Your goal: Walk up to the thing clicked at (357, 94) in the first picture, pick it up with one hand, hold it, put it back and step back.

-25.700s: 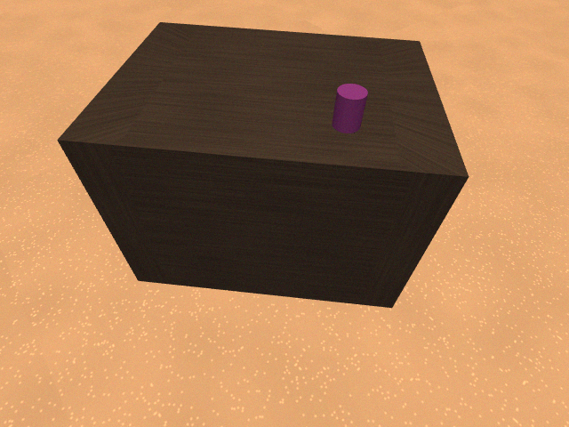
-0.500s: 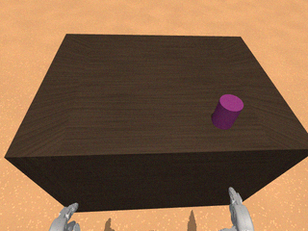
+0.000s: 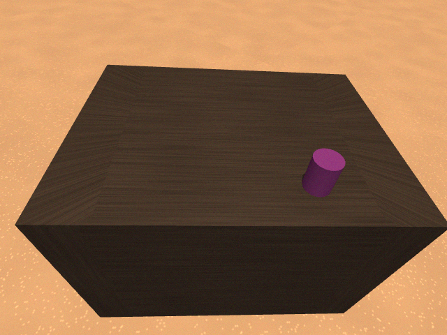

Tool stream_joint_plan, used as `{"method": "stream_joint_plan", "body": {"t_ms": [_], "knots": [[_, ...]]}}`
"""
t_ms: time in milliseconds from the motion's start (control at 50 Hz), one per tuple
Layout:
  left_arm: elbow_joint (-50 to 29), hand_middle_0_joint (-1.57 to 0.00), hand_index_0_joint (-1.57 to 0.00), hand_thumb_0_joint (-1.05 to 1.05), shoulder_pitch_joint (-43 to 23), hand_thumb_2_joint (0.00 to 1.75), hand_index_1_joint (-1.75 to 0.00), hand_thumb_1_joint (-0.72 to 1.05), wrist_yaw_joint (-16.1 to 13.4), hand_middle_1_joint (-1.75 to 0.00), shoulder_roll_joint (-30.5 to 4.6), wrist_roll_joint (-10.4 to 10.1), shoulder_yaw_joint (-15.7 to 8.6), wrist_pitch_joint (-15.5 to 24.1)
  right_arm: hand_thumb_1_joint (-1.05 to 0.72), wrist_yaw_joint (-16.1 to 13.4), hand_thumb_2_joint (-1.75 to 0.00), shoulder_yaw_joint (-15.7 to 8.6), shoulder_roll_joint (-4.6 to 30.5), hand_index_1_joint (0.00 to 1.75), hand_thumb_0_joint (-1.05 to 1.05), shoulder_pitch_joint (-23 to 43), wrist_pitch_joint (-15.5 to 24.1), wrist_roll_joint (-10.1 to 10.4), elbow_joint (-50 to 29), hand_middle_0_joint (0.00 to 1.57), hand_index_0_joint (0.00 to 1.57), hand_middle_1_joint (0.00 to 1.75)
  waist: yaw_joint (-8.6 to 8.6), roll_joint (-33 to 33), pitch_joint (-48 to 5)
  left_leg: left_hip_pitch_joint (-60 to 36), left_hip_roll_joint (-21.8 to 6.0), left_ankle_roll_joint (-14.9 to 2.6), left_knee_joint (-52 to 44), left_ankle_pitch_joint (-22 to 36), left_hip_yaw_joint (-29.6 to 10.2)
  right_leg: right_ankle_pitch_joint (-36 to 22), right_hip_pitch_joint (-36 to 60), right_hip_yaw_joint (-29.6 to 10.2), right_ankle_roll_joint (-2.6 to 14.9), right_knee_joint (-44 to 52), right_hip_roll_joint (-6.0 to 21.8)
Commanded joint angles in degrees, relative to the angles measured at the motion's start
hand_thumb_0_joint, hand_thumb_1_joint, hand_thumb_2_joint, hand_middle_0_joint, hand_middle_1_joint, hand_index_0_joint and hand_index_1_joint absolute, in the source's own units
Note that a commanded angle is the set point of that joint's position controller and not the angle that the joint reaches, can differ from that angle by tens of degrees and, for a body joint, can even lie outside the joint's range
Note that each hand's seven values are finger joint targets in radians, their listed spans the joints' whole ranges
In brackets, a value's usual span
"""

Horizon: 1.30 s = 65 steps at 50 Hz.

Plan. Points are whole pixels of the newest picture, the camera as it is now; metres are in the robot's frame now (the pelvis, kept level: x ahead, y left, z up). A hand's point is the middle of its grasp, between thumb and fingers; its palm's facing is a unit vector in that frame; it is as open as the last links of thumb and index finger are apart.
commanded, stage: home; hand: right
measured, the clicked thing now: (322, 173) +0.50 -0.26 -0.02
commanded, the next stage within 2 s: stand in 1.42 s
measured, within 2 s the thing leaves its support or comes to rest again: neither
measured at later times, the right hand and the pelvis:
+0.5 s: hand out of the picture +0.04 -0.26 -0.15, palm faces -0.09 +0.93 -0.36, open 17.3 cm; pelvis -0.02 -0.01 +0.00, yaw +1 degrees
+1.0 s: hand out of the picture +0.08 -0.25 -0.14, palm faces -0.08 +0.92 -0.37, open 17.3 cm; pelvis +0.00 +0.00 +0.01, yaw +1 degrees
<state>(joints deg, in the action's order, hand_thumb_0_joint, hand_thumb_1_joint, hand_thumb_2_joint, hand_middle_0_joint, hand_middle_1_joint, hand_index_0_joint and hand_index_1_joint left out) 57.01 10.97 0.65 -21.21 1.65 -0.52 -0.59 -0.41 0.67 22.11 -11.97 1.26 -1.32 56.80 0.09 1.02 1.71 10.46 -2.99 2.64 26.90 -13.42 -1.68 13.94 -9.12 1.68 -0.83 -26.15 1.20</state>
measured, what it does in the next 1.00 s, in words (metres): stands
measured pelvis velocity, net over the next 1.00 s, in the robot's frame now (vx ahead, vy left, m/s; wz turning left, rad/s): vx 0.00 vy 0.00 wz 0.02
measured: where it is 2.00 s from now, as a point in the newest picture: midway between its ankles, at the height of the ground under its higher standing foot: outside the picture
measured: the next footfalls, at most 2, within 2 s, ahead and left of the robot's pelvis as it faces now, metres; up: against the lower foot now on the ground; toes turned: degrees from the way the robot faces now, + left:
none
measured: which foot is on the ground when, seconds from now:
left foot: down 0.00-1.00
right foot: down 0.00-1.00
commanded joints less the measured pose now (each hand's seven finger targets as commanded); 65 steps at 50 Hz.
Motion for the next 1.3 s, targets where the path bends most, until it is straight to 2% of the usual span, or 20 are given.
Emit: {"method": "stream_joint_plan", "body": {"t_ms": [0,40,140,160,200,220,260,320,400,460,540,580,620,700,820,960,1060,1160,1240,1280], "knots": [[-1.72,-0.2,-0.2,0.0,-4.19,0.9,-0.3,0.9,-0.56,-0.3,-11.15,-0.13,-1.63,1.6,0.55,-0.64,-0.05,-1.75,11.2,0.05,0.0,4.07,1.24,0.33,-2.07,0.05,0.05,0.05,0.02,-1.41,-2.38,-0.24,-3.6,-3.71,-5.95,6.86,-3.2,-4.86,1.74,-5.45,2.03,7.56,4.85],[-0.47,-0.2,-0.2,0.0,-4.62,0.9,-0.3,0.9,-0.58,-0.3,-11.62,-0.17,-1.49,1.54,0.53,-0.6,-0.06,-1.47,11.4,0.06,0.0,4.48,0.95,0.32,-1.01,0.05,0.05,0.06,-0.04,-1.2,-1.53,0.33,-3.35,-3.57,-6.74,5.77,-3.22,-3.77,1.64,-5.43,2.0,8.45,4.89],[2.08,-0.2,-0.2,0.0,-3.61,0.9,-0.3,0.9,-0.28,-0.3,-12.14,-0.2,-1.38,1.06,0.52,-0.45,-0.07,-1.28,12.44,0.06,0.0,4.22,0.35,0.29,1.19,0.06,0.06,0.06,0.36,-1.96,3.15,3.4,-3.22,-3.66,-10.26,-6.4,-4.57,5.64,-1.33,-5.48,1.92,10.41,4.11],[2.43,-0.2,-0.2,0.0,-3.55,0.9,-0.3,0.9,-0.21,-0.3,-12.04,-0.17,-1.46,0.94,0.51,-0.44,-0.08,-1.35,12.78,0.06,0.0,4.08,0.26,0.24,1.43,0.06,0.06,0.06,0.3,-2.85,4.17,5.0,-3.53,-3.82,-11.38,-9.71,-5.24,6.26,-1.26,-5.16,1.85,9.94,3.74],[3.14,-0.2,-0.2,0.0,-2.4,0.9,-0.3,0.9,-0.07,-0.3,-11.85,-0.19,-1.44,1.01,0.52,-0.39,-0.07,-1.37,13.03,0.06,0.0,5.1,0.24,0.2,1.52,0.06,0.06,0.06,1.02,-2.73,3.44,5.19,-3.85,-4.06,-11.56,-11.23,-5.89,6.02,-0.68,-5.15,1.93,9.73,3.76],[3.2,-0.2,-0.2,0.0,-2.82,0.9,-0.3,0.9,-0.07,-0.3,-12.01,-0.1,-1.51,1.11,0.51,-0.34,-0.08,-1.31,12.45,0.06,0.0,4.49,0.3,0.18,1.57,0.06,0.06,0.06,0.61,-1.44,1.82,4.52,-3.61,-3.97,-11.0,-9.03,-5.51,5.51,0.04,-5.42,2.05,9.91,4.16],[3.51,-0.2,-0.2,0.0,-3.02,0.9,-0.3,0.9,-0.11,-0.3,-12.12,-0.04,-1.58,1.2,0.51,-0.27,-0.08,-1.27,12.31,0.06,0.0,4.05,0.31,0.32,1.94,0.06,0.06,0.06,0.34,-1.45,2.17,4.01,-3.39,-3.87,-10.74,-9.79,-5.61,7.1,-1.32,-5.61,1.9,10.41,4.14],[3.98,-0.2,-0.2,0.0,-3.3,0.9,-0.3,0.9,-0.2,-0.3,-11.94,-0.34,-1.71,1.3,0.53,-0.31,-0.07,-1.36,12.15,0.06,0.0,4.52,0.3,0.19,2.16,0.06,0.06,0.06,0.5,-1.37,0.6,3.71,-3.56,-4.1,-10.01,-6.49,-5.63,4.5,0.54,-5.84,2.17,10.27,4.71],[4.26,-0.2,-0.2,0.0,-3.58,0.9,-0.3,0.9,-0.28,-0.3,-12.12,-0.44,-1.68,1.48,0.53,-0.19,-0.06,-1.28,11.52,0.06,0.0,3.67,0.25,0.4,2.76,0.05,0.05,0.06,0.07,-0.06,0.85,1.69,-2.82,-3.85,-8.45,-3.21,-4.81,6.21,-1.75,-6.49,1.96,11.91,5.18],[4.36,-0.2,-0.2,0.0,-3.87,0.9,-0.3,0.9,-0.44,-0.3,-11.91,-0.56,-1.71,1.59,0.53,-0.3,-0.07,-1.25,11.25,0.06,0.0,3.62,0.34,0.4,2.73,0.06,0.06,0.06,0.02,0.04,-0.75,0.42,-3.45,-3.83,-8.07,1.98,-4.78,0.94,0.01,-6.24,2.0,11.06,5.6],[4.99,-0.2,-0.2,0.0,-3.78,0.9,-0.3,0.9,-0.58,-0.3,-11.66,-0.77,-1.73,1.46,0.52,-0.37,-0.07,-1.13,11.22,0.06,0.0,3.89,0.23,0.42,3.2,0.06,0.06,0.06,0.24,-0.44,-0.35,1.16,-3.61,-3.79,-8.52,2.65,-4.94,-0.42,1.29,-5.4,1.73,10.47,5.37],[5.12,-0.2,-0.2,0.0,-3.68,0.9,-0.3,0.9,-0.57,-0.3,-11.92,-0.74,-1.78,1.42,0.54,-0.42,-0.06,-1.16,11.04,0.05,0.0,4.4,0.09,0.52,3.19,0.05,0.05,0.05,0.33,0.04,0.24,0.22,-3.17,-3.57,-8.16,2.02,-4.6,1.52,-0.51,-5.83,1.82,11.43,5.5],[5.08,-0.2,-0.2,0.0,-4.23,0.9,-0.3,0.9,-0.67,-0.3,-11.63,-0.83,-1.77,1.41,0.53,-0.47,-0.06,-1.18,11.39,0.06,0.0,4.44,0.14,0.46,3.18,0.05,0.05,0.06,0.29,-0.98,-0.58,0.8,-3.55,-3.71,-8.32,3.71,-4.85,-1.52,1.33,-5.34,1.82,10.78,5.51],[5.39,-0.2,-0.2,0.0,-3.8,0.9,-0.3,0.9,-0.72,-0.3,-11.37,-1.04,-1.74,1.54,0.54,-0.64,-0.06,-1.03,11.51,0.05,0.0,4.88,0.51,0.61,3.46,0.05,0.05,0.05,0.75,-1.94,-2.6,-0.6,-4.24,-3.53,-7.8,11.77,-4.93,-8.11,4.08,-4.54,1.37,9.02,5.67],[5.6,-0.2,-0.2,0.0,-4.86,0.9,-0.3,0.9,-0.7,-0.3,-11.15,-0.88,-1.75,1.46,0.54,-0.84,-0.06,-1.1,11.47,0.05,0.0,5.54,0.36,0.65,3.64,0.05,0.05,0.05,0.59,-1.3,-2.18,-0.84,-4.03,-3.52,-8.12,11.12,-4.72,-8.22,4.38,-4.29,1.15,9.67,5.85],[5.4,-0.2,-0.2,0.0,-5.77,0.9,-0.3,0.9,-0.78,-0.3,-11.05,-0.83,-1.94,1.42,0.53,-0.95,-0.07,-1.39,11.43,0.06,0.0,6.16,0.48,0.66,3.52,0.05,0.05,0.06,0.63,-1.46,-3.24,-1.6,-4.46,-3.55,-7.99,14.46,-4.74,-10.29,5.86,-3.66,1.13,9.19,6.1],[5.37,-0.2,-0.2,0.0,-6.03,0.9,-0.3,0.9,-0.7,-0.3,-10.83,-0.83,-1.95,1.23,0.54,-0.91,-0.06,-1.59,11.53,0.05,0.0,7.0,0.43,0.47,3.69,0.05,0.05,0.05,0.79,-1.75,-2.07,-1.14,-4.15,-3.26,-9.04,10.85,-4.81,-6.75,4.76,-3.59,1.18,9.94,6.01],[5.18,-0.2,-0.2,0.0,-6.12,0.9,-0.3,0.9,-0.73,-0.3,-10.84,-0.73,-1.99,1.28,0.54,-0.85,-0.06,-1.71,11.43,0.05,0.0,7.02,0.51,0.51,3.62,0.05,0.05,0.05,0.64,-1.66,-2.38,-1.24,-4.16,-3.27,-9.27,11.83,-4.8,-7.39,4.96,-3.35,1.29,9.73,6.1],[5.34,-0.2,-0.2,0.0,-5.91,0.9,-0.3,0.9,-0.67,-0.3,-10.92,-0.59,-2.1,1.22,0.54,-0.79,-0.06,-2.04,11.59,0.05,0.0,7.45,0.37,0.48,3.68,0.05,0.05,0.05,0.5,-1.26,-1.6,-0.3,-4.02,-3.59,-10.13,6.13,-5.26,-4.41,4.2,-3.4,1.43,10.17,6.07],[5.26,-0.2,-0.2,0.0,-6.05,0.9,-0.3,0.9,-0.67,-0.3,-11.07,-0.66,-2.06,1.38,0.51,-0.69,-0.07,-1.99,11.46,0.06,0.0,7.44,0.32,0.61,3.8,0.06,0.06,0.06,0.47,-1.15,-1.98,-1.25,-4.02,-3.57,-9.75,8.17,-5.29,-4.99,4.03,-3.51,1.57,10.41,6.24]]}}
